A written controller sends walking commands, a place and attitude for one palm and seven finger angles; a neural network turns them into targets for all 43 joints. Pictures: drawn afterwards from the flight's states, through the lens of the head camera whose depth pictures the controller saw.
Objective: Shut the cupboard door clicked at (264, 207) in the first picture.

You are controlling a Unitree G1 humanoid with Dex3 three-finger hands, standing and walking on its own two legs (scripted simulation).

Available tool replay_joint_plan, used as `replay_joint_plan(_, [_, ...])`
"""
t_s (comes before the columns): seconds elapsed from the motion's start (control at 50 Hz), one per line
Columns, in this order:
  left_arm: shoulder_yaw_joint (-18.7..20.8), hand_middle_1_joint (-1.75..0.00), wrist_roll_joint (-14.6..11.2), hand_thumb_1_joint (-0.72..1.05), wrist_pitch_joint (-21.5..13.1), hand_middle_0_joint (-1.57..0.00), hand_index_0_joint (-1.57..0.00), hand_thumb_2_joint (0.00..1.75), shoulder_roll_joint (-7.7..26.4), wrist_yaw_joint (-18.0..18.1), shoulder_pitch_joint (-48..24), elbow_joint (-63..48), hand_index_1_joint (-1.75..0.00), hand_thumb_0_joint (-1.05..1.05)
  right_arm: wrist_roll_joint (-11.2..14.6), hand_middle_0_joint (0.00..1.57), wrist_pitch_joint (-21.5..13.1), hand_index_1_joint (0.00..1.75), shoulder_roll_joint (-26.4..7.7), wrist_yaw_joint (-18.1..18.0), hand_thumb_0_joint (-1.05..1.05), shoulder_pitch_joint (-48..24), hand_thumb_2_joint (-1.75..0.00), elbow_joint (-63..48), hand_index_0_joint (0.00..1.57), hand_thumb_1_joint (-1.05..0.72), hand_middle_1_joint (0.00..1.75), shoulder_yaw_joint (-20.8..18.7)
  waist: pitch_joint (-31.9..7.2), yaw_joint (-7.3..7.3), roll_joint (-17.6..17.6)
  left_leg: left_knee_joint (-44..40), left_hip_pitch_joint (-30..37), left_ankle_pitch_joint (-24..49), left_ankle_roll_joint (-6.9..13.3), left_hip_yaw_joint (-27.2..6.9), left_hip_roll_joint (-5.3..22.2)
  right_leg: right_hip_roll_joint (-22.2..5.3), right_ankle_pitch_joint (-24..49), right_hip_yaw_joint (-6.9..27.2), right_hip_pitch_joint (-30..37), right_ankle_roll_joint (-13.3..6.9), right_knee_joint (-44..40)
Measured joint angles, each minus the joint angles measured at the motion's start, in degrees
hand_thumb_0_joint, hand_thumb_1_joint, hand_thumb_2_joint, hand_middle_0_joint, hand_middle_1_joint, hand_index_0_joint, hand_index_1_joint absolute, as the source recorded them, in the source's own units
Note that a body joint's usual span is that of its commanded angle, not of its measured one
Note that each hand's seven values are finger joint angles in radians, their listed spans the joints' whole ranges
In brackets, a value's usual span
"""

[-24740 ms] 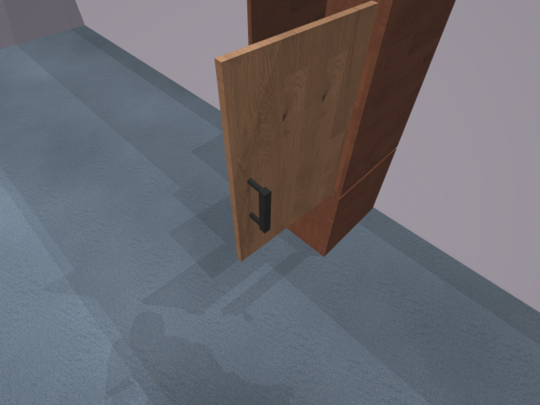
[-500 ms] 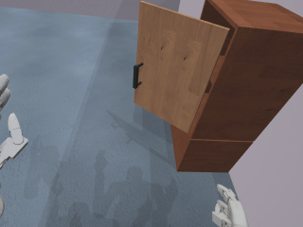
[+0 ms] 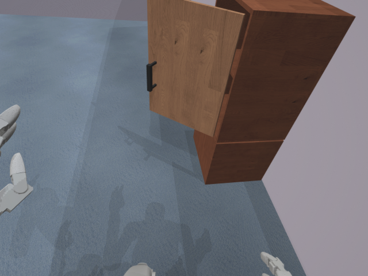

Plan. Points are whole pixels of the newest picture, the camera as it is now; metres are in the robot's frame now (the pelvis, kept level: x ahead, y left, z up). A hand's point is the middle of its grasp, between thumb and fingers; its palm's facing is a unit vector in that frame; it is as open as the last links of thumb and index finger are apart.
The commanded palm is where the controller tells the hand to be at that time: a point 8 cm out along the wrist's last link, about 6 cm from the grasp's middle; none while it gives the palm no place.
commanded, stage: stop stepping back and stand still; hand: left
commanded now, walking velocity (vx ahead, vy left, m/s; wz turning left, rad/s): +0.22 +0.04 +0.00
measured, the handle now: (152, 76) +1.01 +0.19 -0.09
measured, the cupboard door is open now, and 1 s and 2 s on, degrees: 53 53 53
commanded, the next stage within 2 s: let the arm hang, fingers relaxed in 1.02 s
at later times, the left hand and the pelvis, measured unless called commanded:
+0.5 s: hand (0, 175) +0.21 +0.29 +0.19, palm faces +0.47 -0.73 -0.49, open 7.4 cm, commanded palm +0.14 +0.33 +0.19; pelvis +0.01 +0.02 +0.00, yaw +2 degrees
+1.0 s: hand (19, 151) +0.26 +0.31 +0.18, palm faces +0.39 -0.77 -0.51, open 7.4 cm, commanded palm +0.20 +0.34 +0.19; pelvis +0.06 +0.04 +0.01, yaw +1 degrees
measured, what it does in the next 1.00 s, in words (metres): steps on the spot: left foot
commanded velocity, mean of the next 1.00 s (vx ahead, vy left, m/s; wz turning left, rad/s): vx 0.03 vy -0.04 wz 0.00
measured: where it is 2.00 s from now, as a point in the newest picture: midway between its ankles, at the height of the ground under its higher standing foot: outside the picture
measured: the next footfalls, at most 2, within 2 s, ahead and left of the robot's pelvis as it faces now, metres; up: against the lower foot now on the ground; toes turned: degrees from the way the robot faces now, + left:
left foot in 0.26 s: +0.08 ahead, +0.15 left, +0.00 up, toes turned +7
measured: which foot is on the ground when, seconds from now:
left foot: up 0.00-0.24, down 0.26-1.00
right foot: down 0.00-1.00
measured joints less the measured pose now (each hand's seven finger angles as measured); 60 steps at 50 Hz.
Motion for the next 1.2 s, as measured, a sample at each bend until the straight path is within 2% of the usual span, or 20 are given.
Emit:
replay_joint_plan(0.04, [0.5,-0.3,0.3,0.89,-1.7,-0.21,-0.21,0.9,0.6,0.2,-0.9,1.6,-0.3,0.01,0.0,0.2,0.8,0.3,-0.4,-0.4,0.01,0.2,-0.9,2.2,0.2,-0.9,0.3,-0.6,-0.4,0.61,0.3,7.6,-1.7,2.3,-0.2,-0.5,0.3,-0.4,1.3,-0.4,0.3,0.0,-0.4])
replay_joint_plan(0.1, [1.7,-0.3,0.1,0.88,-2.7,-0.22,-0.22,0.9,-0.7,1.1,-2.7,6.4,-0.3,0.01,0.4,0.2,1.3,0.3,-1.7,-1.4,0.01,1.7,-0.9,3.2,0.2,-0.9,0.3,-1.2,-2.3,1.39,0.5,8.7,-0.7,4.5,-0.1,0.4,1.3,-1.9,1.2,-0.2,1.1,0.9,-3.5])
replay_joint_plan(0.18, [1.3,-0.3,0.1,0.89,-1.7,-0.21,-0.21,0.9,-3.3,2.7,-5.2,11.2,-0.3,0.01,0.5,0.2,0.3,0.3,-4.1,-2.9,0.01,2.7,-0.9,2.8,0.2,-0.9,0.3,-2.0,-2.4,1.61,0.5,-4.1,6.6,3.2,0.9,2.5,2.3,-4.6,3.6,-0.1,1.3,2.1,-5.2])
replay_joint_plan(0.26, [-1.2,-0.3,-0.1,0.89,-0.4,-0.21,-0.21,0.9,-5.3,3.4,-5.5,9.6,-0.3,0.01,0.4,0.2,-1.1,0.3,-6.5,-3.9,0.01,2.8,-0.9,1.2,0.2,-0.9,0.3,-2.7,-1.7,1.05,1.7,-20.5,17.2,2.4,1.9,3.3,2.9,-5.5,0.6,-0.8,-0.7,4.0,0.4])
replay_joint_plan(0.28, [-1.3,-0.3,-0.2,0.89,-0.2,-0.21,-0.21,0.9,-5.1,3.4,-5.6,8.7,-0.3,0.01,0.6,0.2,-1.2,0.3,-6.5,-4.1,0.01,2.0,-0.9,0.9,0.2,-0.91,0.3,-3.0,-0.8,0.56,1.5,-21.5,17.4,6.9,1.1,3.1,2.7,-5.6,-1.4,-0.4,-1.9,4.5,3.4])
replay_joint_plan(0.3, [-1.1,-0.3,-0.2,0.89,-0.2,-0.21,-0.21,0.9,-4.6,3.3,-5.8,8.1,-0.3,0.01,0.6,0.2,-1.2,0.3,-5.9,-4.2,0.01,1.0,-0.9,0.9,0.2,-0.91,0.3,-3.0,0.2,0.3,0.5,-20.3,17.2,8.3,0.5,3.3,2.1,-5.7,-4.0,0.9,-2.9,5.1,6.6])
replay_joint_plan(0.36, [0.2,-0.3,0.0,0.89,-0.4,-0.21,-0.21,0.9,-3.0,2.5,-5.1,7.5,-0.3,0.01,0.5,0.2,-1.5,0.3,-3.1,-3.4,0.01,-1.1,-0.9,0.6,0.2,-0.91,0.3,-2.3,1.6,-0.64,-1.3,-20.1,17.9,7.6,-0.4,3.7,1.5,-4.7,-6.2,2.8,-6.0,6.0,13.9])
replay_joint_plan(0.4, [1.1,-0.3,0.0,0.89,-0.3,-0.21,-0.21,0.9,-2.0,2.1,-4.0,6.4,-0.3,0.02,0.4,0.2,-1.9,0.3,-1.6,-2.6,0.01,-1.4,-0.9,-0.1,0.2,-0.91,0.3,-1.4,1.9,-0.81,-1.1,-21.1,18.4,7.6,-0.7,3.5,2.0,-4.1,-4.9,2.0,-5.7,6.4,11.9])
replay_joint_plan(0.44, [2.0,-0.3,-0.1,0.89,-0.7,-0.21,-0.21,0.9,-1.1,2.1,-2.5,4.8,-0.3,0.02,0.5,0.2,-2.2,0.3,-0.6,-1.8,0.01,-1.3,-0.9,-1.2,0.2,-0.91,0.3,-0.3,2.0,-0.55,-0.5,-20.8,18.2,7.2,-1.2,3.3,2.7,-3.7,-2.2,0.9,-3.5,6.7,5.1])
replay_joint_plan(0.48, [2.5,-0.3,0.0,0.89,-1.5,-0.21,-0.21,0.9,-0.9,2.1,-1.8,4.2,-0.3,0.02,0.7,0.2,-2.2,0.3,-0.2,-1.1,0.01,-1.3,-0.9,-1.7,0.2,-0.91,0.3,0.3,2.3,-0.17,1.0,-19.0,17.4,5.9,-1.7,2.8,3.9,-2.6,1.0,0.0,-2.1,4.5,1.7])
replay_joint_plan(0.5, [2.4,-0.3,-0.1,0.89,-1.6,-0.21,-0.21,0.9,-1.1,2.0,-1.8,4.4,-0.3,0.01,0.8,0.2,-2.1,0.3,-0.3,-0.8,0.01,-1.4,-0.9,-1.6,0.2,-0.9,0.3,0.4,2.3,0.0,2.0,-18.1,17.0,4.9,-1.3,2.1,4.2,-2.0,1.1,-0.4,-2.0,3.4,1.4])
replay_joint_plan(0.56, [1.2,-0.3,-0.4,0.89,-1.5,-0.21,-0.21,0.9,-2.5,2.3,-1.7,5.5,-0.3,0.01,1.3,0.2,-0.9,0.3,-1.0,-0.3,0.01,-1.7,-0.9,-0.4,0.2,-0.9,0.3,0.2,1.7,0.83,3.0,-11.8,14.8,0.7,-0.4,0.3,2.4,-1.8,0.5,-0.3,-1.7,2.2,0.5])
replay_joint_plan(0.6, [0.5,-0.3,-0.3,0.89,-1.4,-0.21,-0.21,0.9,-3.4,2.6,-1.7,6.7,-0.3,0.01,1.3,0.2,0.0,0.3,-1.6,-0.4,0.01,-2.1,-0.9,0.3,0.2,-0.9,0.3,0.1,1.8,1.13,2.8,-10.1,14.3,-0.7,-0.1,0.4,1.0,-2.2,0.5,0.0,-0.8,2.3,-0.6])
replay_joint_plan(0.68, [-0.4,-0.3,-0.3,0.89,-1.0,-0.21,-0.21,0.9,-4.4,2.7,-1.7,7.7,-0.3,0.01,1.2,0.2,0.8,0.3,-3.3,-1.2,0.01,-2.3,-0.9,-0.2,0.2,-0.9,0.3,-0.5,2.6,0.95,3.0,-19.8,17.7,6.7,0.8,1.3,0.1,-2.2,-0.4,-0.3,0.9,3.2,-0.9])
replay_joint_plan(0.74, [-0.6,-0.3,-0.4,0.89,-0.5,-0.21,-0.21,0.9,-4.1,2.5,-2.3,7.5,-0.3,0.01,1.5,0.2,1.2,0.3,-3.3,-2.0,0.01,-3.0,-0.9,0.0,0.2,-0.91,0.3,-1.2,3.1,1.32,1.3,-21.7,19.8,5.3,1.3,2.2,-0.6,-2.9,-1.3,0.4,1.8,3.8,-0.7])
replay_joint_plan(0.84, [0.3,-0.3,-0.3,0.89,-1.1,-0.21,-0.21,0.9,-2.9,2.1,-2.3,5.5,-0.3,0.02,1.6,0.2,0.4,0.3,-3.4,-2.1,0.01,-4.3,-0.9,-2.3,0.2,-0.91,0.3,-1.3,2.9,0.54,1.2,-22.8,19.8,5.2,1.2,2.2,-0.2,-2.4,-0.1,0.6,2.7,4.1,-3.8])
replay_joint_plan(0.98, [1.2,-0.3,-1.2,0.89,-1.5,-0.21,-0.21,0.9,-0.9,1.6,0.4,5.3,-0.3,0.01,2.1,0.2,1.5,0.3,-3.2,-1.6,0.01,-5.7,-0.9,-4.6,0.2,-0.91,0.3,-1.0,1.8,-0.85,2.1,-22.8,19.2,5.0,1.3,2.9,0.2,-2.0,0.4,1.4,2.1,4.2,-4.5])
replay_joint_plan(1.12, [0.3,-0.3,-1.5,0.89,-0.3,-0.21,-0.21,0.9,-1.7,1.4,1.4,6.6,-0.3,0.01,2.2,0.2,2.4,0.3,-3.2,-2.1,0.01,-3.8,-0.9,-4.0,0.2,-0.91,0.3,-0.6,0.9,-0.47,2.7,-23.3,19.5,5.7,1.7,3.1,-0.1,-2.4,0.9,1.5,2.2,4.6,-4.7])
replay_joint_plan(1.16, [-4.3,-0.3,0.2,0.89,-0.2,-0.21,-0.21,0.9,-1.9,-0.7,-3.6,14.4,-0.3,0.01,2.4,0.2,0.5,0.3,-5.0,0.1,0.01,-3.5,-0.9,-1.5,0.2,-0.91,0.3,-1.2,0.6,0.66,4.0,-22.0,18.3,5.9,1.9,2.6,-0.5,-2.9,1.0,0.9,1.2,4.8,-3.2])
replay_joint_plan(1.2, [-10.6,-0.3,1.6,0.9,3.3,-0.2,-0.2,0.9,-4.0,-3.6,-10.3,28.0,-0.3,0.0,1.5,0.2,0.7,0.3,-7.6,1.8,0.01,-4.2,-0.9,1.8,0.2,-0.91,0.3,-1.5,-0.1,1.78,5.8,-20.8,17.1,5.7,2.5,2.6,-1.2,-3.6,0.2,0.8,-0.1,5.0,-1.4])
